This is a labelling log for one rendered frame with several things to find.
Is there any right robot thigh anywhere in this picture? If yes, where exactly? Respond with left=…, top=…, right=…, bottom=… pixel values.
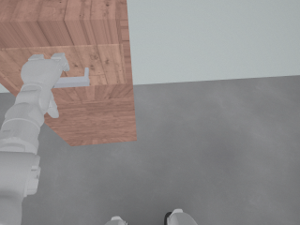
left=167, top=212, right=198, bottom=225

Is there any left robot forearm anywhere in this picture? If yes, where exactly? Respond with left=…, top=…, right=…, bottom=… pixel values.
left=0, top=82, right=52, bottom=155

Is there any cabinet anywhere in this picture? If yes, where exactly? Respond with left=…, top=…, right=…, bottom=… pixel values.
left=0, top=0, right=137, bottom=146

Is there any left robot upper arm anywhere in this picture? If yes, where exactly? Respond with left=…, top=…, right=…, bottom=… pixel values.
left=0, top=151, right=41, bottom=225

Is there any drawer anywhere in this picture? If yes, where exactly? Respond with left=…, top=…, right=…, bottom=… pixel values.
left=0, top=43, right=126, bottom=90

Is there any handle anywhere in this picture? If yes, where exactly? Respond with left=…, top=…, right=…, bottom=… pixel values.
left=54, top=67, right=90, bottom=88

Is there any robot right shin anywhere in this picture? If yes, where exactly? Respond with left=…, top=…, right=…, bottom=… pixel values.
left=171, top=208, right=183, bottom=215

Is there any left robot hand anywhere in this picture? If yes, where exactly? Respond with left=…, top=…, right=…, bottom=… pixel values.
left=21, top=52, right=70, bottom=118

